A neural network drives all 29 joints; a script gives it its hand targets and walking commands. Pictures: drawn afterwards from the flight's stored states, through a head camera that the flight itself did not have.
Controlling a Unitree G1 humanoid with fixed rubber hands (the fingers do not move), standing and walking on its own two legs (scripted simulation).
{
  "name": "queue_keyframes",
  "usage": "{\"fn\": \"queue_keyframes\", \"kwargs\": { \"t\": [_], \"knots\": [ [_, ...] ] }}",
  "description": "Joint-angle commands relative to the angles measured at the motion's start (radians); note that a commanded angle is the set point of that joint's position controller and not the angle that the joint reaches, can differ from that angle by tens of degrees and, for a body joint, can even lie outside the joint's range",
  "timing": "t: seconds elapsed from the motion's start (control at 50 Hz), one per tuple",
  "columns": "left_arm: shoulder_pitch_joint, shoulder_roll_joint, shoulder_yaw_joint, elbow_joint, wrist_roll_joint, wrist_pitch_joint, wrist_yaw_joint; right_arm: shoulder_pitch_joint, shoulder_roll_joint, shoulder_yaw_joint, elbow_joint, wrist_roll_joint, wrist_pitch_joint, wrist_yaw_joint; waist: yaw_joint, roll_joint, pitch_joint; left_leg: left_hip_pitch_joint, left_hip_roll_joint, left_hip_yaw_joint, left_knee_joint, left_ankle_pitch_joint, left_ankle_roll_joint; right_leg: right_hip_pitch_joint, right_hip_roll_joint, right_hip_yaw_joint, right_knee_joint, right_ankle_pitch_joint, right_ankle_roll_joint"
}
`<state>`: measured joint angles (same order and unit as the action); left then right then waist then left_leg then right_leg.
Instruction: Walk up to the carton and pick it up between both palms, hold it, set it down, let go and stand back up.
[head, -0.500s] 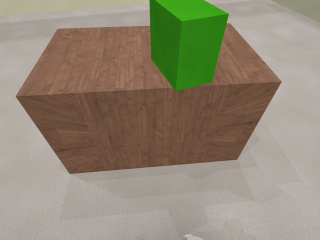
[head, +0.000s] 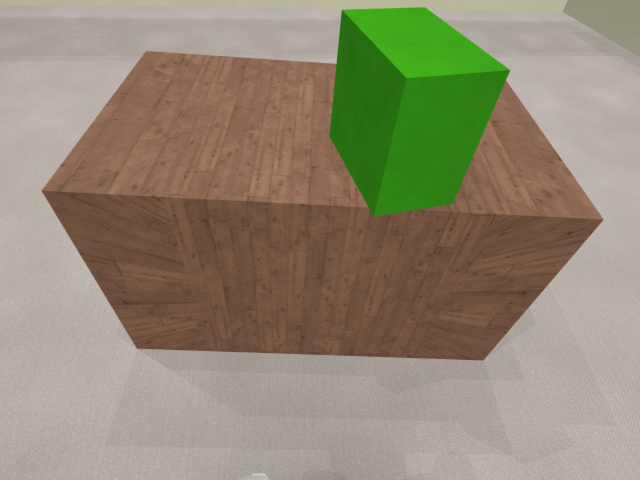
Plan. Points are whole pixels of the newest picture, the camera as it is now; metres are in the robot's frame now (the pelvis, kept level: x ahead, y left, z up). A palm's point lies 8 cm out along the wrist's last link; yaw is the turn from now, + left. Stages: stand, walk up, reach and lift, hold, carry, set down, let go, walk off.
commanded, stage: walk up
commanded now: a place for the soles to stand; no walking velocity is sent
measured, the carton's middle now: (399, 110) +0.79 -0.17 +0.08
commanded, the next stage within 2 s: none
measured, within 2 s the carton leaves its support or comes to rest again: neither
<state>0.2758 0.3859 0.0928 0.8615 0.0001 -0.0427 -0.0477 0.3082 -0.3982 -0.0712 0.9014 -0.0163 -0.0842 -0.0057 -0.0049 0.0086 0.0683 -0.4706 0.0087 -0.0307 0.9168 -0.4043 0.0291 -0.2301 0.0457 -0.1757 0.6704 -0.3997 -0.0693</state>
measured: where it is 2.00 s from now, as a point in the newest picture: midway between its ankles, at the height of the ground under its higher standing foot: (335, 455)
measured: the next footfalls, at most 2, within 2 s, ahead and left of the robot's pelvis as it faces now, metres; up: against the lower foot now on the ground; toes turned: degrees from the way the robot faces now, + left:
left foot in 0.04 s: +0.12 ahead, +0.09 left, +0.00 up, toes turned +0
right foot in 0.64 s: +0.24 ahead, -0.17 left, +0.00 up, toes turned -4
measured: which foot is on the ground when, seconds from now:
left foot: up 0.00-0.02, down 0.04-0.68, up 0.70-1.00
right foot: down 0.00-0.06, up 0.08-0.62, down 0.64-1.00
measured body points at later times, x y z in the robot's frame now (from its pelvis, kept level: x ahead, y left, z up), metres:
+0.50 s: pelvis +0.10 +0.00 -0.01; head +0.09 +0.04 +0.44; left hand +0.20 +0.30 -0.14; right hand +0.13 -0.34 -0.08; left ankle +0.08 +0.09 -0.71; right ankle +0.14 -0.17 -0.66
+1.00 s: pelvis +0.19 -0.09 +0.01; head +0.21 -0.10 +0.46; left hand +0.29 +0.23 -0.10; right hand +0.22 -0.42 -0.11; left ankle +0.21 +0.06 -0.65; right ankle +0.20 -0.16 -0.71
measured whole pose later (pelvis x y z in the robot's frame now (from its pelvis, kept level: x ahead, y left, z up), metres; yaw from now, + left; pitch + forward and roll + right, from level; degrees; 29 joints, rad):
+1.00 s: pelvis +0.19 -0.09 +0.01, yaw -4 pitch -4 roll +2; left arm 0.27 0.39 0.10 0.87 0.00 -0.03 -0.05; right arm 0.32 -0.39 -0.06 0.87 -0.02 -0.08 -0.02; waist 0.00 -0.01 0.11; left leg -0.46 0.00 -0.05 1.12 -0.35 0.02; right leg -0.26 0.05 -0.02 0.69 -0.36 -0.06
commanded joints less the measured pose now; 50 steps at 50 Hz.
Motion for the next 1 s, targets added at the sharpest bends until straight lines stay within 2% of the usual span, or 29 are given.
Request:
{"fn": "queue_keyframes", "kwargs": {
  "t": [0.0, 0.02, 0.04, 0.06, 0.08, 0.12, 0.16, 0.22, 0.24, 0.28, 0.3, 0.4, 0.5, 0.52, 0.54, 0.56, 0.58, 0.6, 0.62, 0.64, 0.66, 0.68, 0.7, 0.74, 0.76, 0.78, 0.8, 0.88, 0.98],
  "knots": [
    [-0.028, 0.124, 0.022, -0.122, 0.018, -0.002, 0.001, 0.241, -0.305, -0.100, -0.012, -0.034, -0.059, -0.045, -0.106, 0.252, -0.194, 0.599, 0.190, -0.315, -0.560, -0.043, 0.076, -0.349, -0.104, 0.124, 0.410, 0.114, 0.018],
    [-0.027, 0.137, 0.020, -0.127, 0.023, 0.010, 0.003, 0.221, -0.369, -0.108, -0.040, -0.028, -0.052, -0.050, -0.083, 0.224, -0.161, 0.643, 0.336, -0.669, -0.616, -0.161, 0.130, -0.561, -0.001, 0.175, 0.504, -0.138, 0.053],
    [-0.056, 0.228, 0.038, -0.112, 0.036, 0.026, 0.003, 0.175, -0.373, -0.111, -0.061, -0.003, -0.041, -0.055, -0.080, 0.088, -0.112, 0.554, 0.373, -0.725, -0.672, -0.351, 0.165, -0.591, -0.045, 0.236, 0.541, -0.120, 0.055],
    [-0.081, 0.276, 0.051, -0.106, 0.034, 0.028, 0.001, 0.145, -0.366, -0.097, -0.062, 0.010, -0.037, -0.053, -0.073, 0.057, -0.043, 0.435, 0.377, -0.714, -0.686, -0.391, 0.173, -0.576, -0.081, 0.285, 0.545, -0.097, 0.044],
    [-0.104, 0.282, 0.050, -0.105, 0.033, 0.023, -0.003, 0.122, -0.343, -0.090, -0.073, 0.012, -0.038, -0.052, -0.062, 0.030, 0.034, 0.364, 0.361, -0.670, -0.693, -0.333, 0.142, -0.577, -0.095, 0.304, 0.539, -0.071, 0.046],
    [-0.066, 0.248, 0.043, -0.072, 0.025, 0.028, -0.012, 0.080, -0.292, -0.079, -0.078, 0.011, -0.047, -0.049, -0.025, 0.008, 0.077, 0.297, 0.303, -0.506, -0.709, -0.118, 0.041, -0.518, -0.099, 0.333, 0.528, 0.036, 0.056],
    [-0.016, 0.223, 0.035, -0.053, 0.012, 0.034, -0.015, 0.067, -0.287, -0.074, -0.067, 0.015, -0.058, -0.047, 0.002, 0.057, 0.066, 0.307, 0.254, -0.370, -0.679, 0.105, -0.012, -0.480, -0.105, 0.316, 0.500, 0.092, 0.063],
    [-0.033, 0.208, 0.030, -0.047, 0.010, 0.047, -0.005, 0.120, -0.287, -0.078, -0.033, 0.016, -0.066, -0.049, -0.012, 0.065, 0.037, 0.382, 0.237, -0.290, -0.614, 0.415, -0.044, -0.478, -0.086, 0.300, 0.492, 0.134, 0.065],
    [-0.049, 0.214, 0.030, -0.052, 0.007, 0.049, -0.003, 0.123, -0.285, -0.080, -0.032, 0.015, -0.067, -0.049, -0.015, 0.072, 0.037, 0.385, 0.225, -0.268, -0.607, 0.469, -0.056, -0.473, -0.082, 0.300, 0.483, 0.141, 0.064],
    [-0.072, 0.211, 0.028, -0.060, 0.006, 0.052, 0.000, 0.120, -0.282, -0.081, -0.040, 0.012, -0.065, -0.049, -0.019, 0.089, 0.057, 0.381, 0.217, -0.254, -0.605, 0.512, -0.069, -0.483, -0.078, 0.294, 0.466, 0.145, 0.063],
    [-0.082, 0.214, 0.028, -0.063, 0.005, 0.055, 0.002, 0.114, -0.284, -0.083, -0.043, 0.010, -0.064, -0.048, -0.022, 0.099, 0.077, 0.377, 0.217, -0.256, -0.613, 0.474, -0.070, -0.497, -0.080, 0.296, 0.460, 0.149, 0.063],
    [-0.140, 0.227, 0.036, -0.077, 0.012, 0.051, 0.001, 0.096, -0.293, -0.086, -0.053, 0.003, -0.062, -0.051, -0.037, 0.096, 0.130, 0.400, 0.261, -0.291, -0.615, 0.381, 0.007, -0.546, -0.107, 0.299, 0.387, 0.125, 0.072],
    [-0.217, 0.218, 0.039, -0.107, 0.025, 0.023, -0.008, 0.093, -0.314, -0.088, -0.072, -0.003, -0.060, -0.046, -0.057, 0.082, 0.119, 0.442, 0.331, -0.303, -0.528, 0.369, 0.139, -0.530, -0.145, 0.238, 0.221, -0.014, 0.061],
    [-0.222, 0.211, 0.041, -0.117, 0.026, 0.016, -0.011, 0.075, -0.324, -0.088, -0.084, -0.008, -0.058, -0.043, -0.052, 0.106, 0.111, 0.421, 0.341, -0.284, -0.502, 0.384, 0.166, -0.499, -0.152, 0.212, 0.169, -0.066, 0.054],
    [-0.210, 0.214, 0.044, -0.115, 0.025, 0.006, -0.011, 0.048, -0.323, -0.086, -0.093, -0.012, -0.056, -0.040, -0.037, 0.106, 0.092, 0.409, 0.355, -0.283, -0.464, 0.421, 0.190, -0.453, -0.145, 0.208, 0.117, -0.102, 0.046],
    [-0.164, 0.203, 0.047, -0.102, 0.024, -0.003, -0.010, 0.010, -0.324, -0.086, -0.107, -0.015, -0.053, -0.038, 0.000, 0.119, 0.058, 0.374, 0.363, -0.254, -0.409, 0.478, 0.206, -0.364, -0.142, 0.198, 0.050, -0.099, 0.028],
    [-0.047, 0.209, 0.060, -0.059, 0.020, -0.013, -0.009, -0.053, -0.305, -0.081, -0.121, -0.016, -0.050, -0.035, 0.078, 0.081, -0.005, 0.279, 0.318, -0.173, -0.274, 0.535, 0.181, -0.133, -0.131, 0.216, -0.107, -0.016, 0.001],
    [0.140, 0.254, 0.085, 0.009, 0.021, -0.029, -0.002, -0.054, -0.245, -0.061, -0.132, -0.014, -0.045, -0.029, 0.162, -0.078, -0.142, 0.162, 0.204, -0.046, 0.066, 0.573, 0.122, 0.174, -0.091, 0.251, -0.216, 0.030, -0.015],
    [0.221, 0.356, 0.110, 0.026, 0.024, -0.034, 0.009, 0.037, -0.127, -0.022, -0.134, 0.003, -0.046, -0.022, 0.169, -0.369, -0.204, -0.041, 0.057, 0.060, 0.329, 0.201, 0.036, 0.338, -0.239, 0.532, -0.271, 0.002, -0.021],
    [0.192, 0.370, 0.100, -0.002, 0.007, -0.036, 0.019, 0.058, -0.140, -0.013, -0.130, 0.012, -0.038, -0.020, 0.132, -0.350, -0.159, -0.248, -0.088, 0.037, 0.385, -0.088, -0.011, 0.370, -0.342, 0.893, -0.399, -0.052, -0.053],
    [0.137, 0.364, 0.089, -0.016, -0.004, -0.026, 0.017, 0.016, -0.230, -0.029, -0.123, 0.005, -0.028, -0.026, 0.101, -0.205, -0.114, -0.263, -0.069, -0.035, 0.400, -0.100, -0.007, 0.316, -0.405, 1.051, -0.454, -0.031, -0.109],
    [0.085, 0.351, 0.091, -0.023, 0.000, -0.022, 0.021, 0.027, -0.256, -0.029, -0.099, 0.003, -0.028, -0.026, 0.073, -0.152, -0.085, -0.256, -0.028, -0.044, 0.402, -0.082, -0.005, 0.285, -0.396, 1.007, -0.437, 0.054, -0.113],
    [0.065, 0.320, 0.083, -0.016, 0.000, -0.020, 0.027, 0.010, -0.258, -0.033, -0.083, 0.005, -0.028, -0.023, 0.062, -0.101, -0.052, -0.241, -0.011, -0.055, 0.401, -0.062, -0.001, 0.237, -0.358, 0.900, -0.405, 0.187, -0.056],
    [0.037, 0.275, 0.075, -0.030, -0.003, -0.025, 0.034, 0.049, -0.219, -0.034, -0.065, 0.009, -0.018, -0.019, 0.040, -0.149, -0.032, -0.193, 0.021, -0.052, 0.340, -0.012, 0.008, 0.193, -0.287, 0.654, -0.328, 0.434, 0.049],
    [0.045, 0.257, 0.069, -0.036, -0.003, -0.028, 0.034, 0.053, -0.204, -0.035, -0.071, 0.009, -0.011, -0.017, 0.042, -0.155, -0.015, -0.162, 0.033, -0.045, 0.307, 0.007, 0.006, 0.145, -0.253, 0.563, -0.309, 0.501, 0.061],
    [0.050, 0.250, 0.068, -0.042, -0.001, -0.032, 0.033, 0.059, -0.198, -0.037, -0.078, 0.011, -0.005, -0.014, 0.037, -0.141, -0.006, -0.141, 0.039, -0.036, 0.285, 0.030, 0.005, 0.123, -0.236, 0.518, -0.305, 0.522, 0.058],
    [0.068, 0.249, 0.068, -0.043, -0.001, -0.033, 0.034, 0.054, -0.196, -0.036, -0.087, 0.013, 0.001, -0.012, 0.045, -0.140, 0.000, -0.135, 0.040, -0.026, 0.261, 0.047, 0.002, 0.113, -0.219, 0.490, -0.306, 0.531, 0.070],
    [0.084, 0.258, 0.068, -0.071, 0.007, -0.030, 0.030, 0.029, -0.201, -0.033, -0.089, 0.016, 0.010, -0.018, 0.061, -0.112, -0.035, -0.158, 0.041, -0.022, 0.178, 0.102, -0.006, 0.172, -0.234, 0.478, -0.324, 0.412, 0.048],
    [0.074, 0.272, 0.071, -0.079, 0.012, -0.025, 0.026, -0.035, -0.220, -0.035, -0.100, 0.010, 0.002, -0.019, 0.078, -0.095, 0.040, -0.224, 0.090, -0.007, 0.032, 0.048, -0.017, 0.170, -0.281, 0.523, -0.351, 0.199, -0.051]
  ]
}}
